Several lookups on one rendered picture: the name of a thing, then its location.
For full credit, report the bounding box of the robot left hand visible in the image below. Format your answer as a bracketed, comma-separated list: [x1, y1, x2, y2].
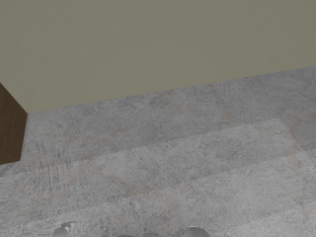
[50, 220, 78, 237]

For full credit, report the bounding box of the cupboard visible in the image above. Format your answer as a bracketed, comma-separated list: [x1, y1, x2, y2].
[0, 83, 28, 165]

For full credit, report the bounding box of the right robot thigh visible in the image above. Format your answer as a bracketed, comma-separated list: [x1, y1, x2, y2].
[181, 227, 211, 237]

